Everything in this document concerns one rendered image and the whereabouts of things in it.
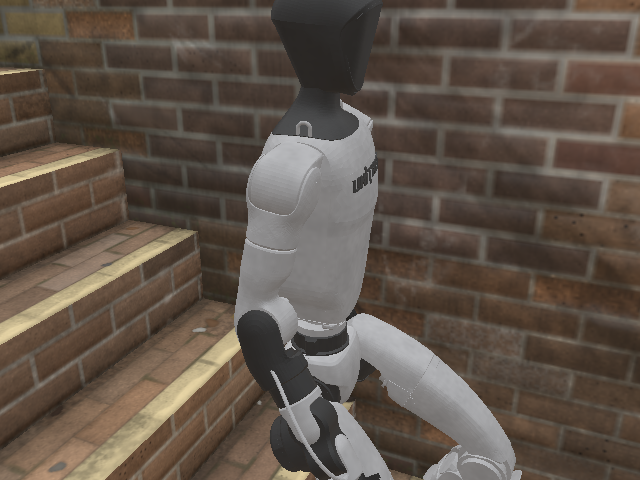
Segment stairs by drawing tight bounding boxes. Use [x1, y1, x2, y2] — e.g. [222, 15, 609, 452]
[0, 67, 424, 480]

